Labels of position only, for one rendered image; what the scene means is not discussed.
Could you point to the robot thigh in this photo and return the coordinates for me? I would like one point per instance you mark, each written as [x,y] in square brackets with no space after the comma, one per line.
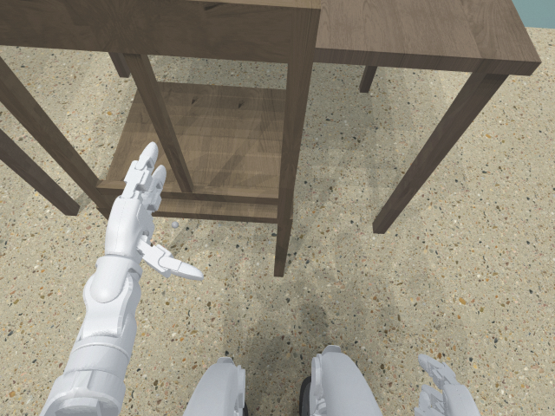
[220,392]
[337,379]

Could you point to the right robot hand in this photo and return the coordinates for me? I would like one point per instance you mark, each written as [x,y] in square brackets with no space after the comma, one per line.
[455,399]

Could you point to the robot left forearm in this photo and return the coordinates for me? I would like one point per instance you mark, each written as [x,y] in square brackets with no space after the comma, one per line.
[92,382]

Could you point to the table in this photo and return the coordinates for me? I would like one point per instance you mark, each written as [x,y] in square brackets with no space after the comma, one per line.
[485,37]

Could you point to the right robot thigh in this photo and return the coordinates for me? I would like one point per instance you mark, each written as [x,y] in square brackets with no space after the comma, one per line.
[337,379]

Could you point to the left robot hand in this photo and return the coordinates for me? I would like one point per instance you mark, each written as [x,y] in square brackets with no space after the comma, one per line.
[131,215]

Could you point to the chair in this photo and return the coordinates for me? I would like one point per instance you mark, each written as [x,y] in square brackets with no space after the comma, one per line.
[230,153]

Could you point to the left robot thigh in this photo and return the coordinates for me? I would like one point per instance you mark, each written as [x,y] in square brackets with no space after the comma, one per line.
[220,392]

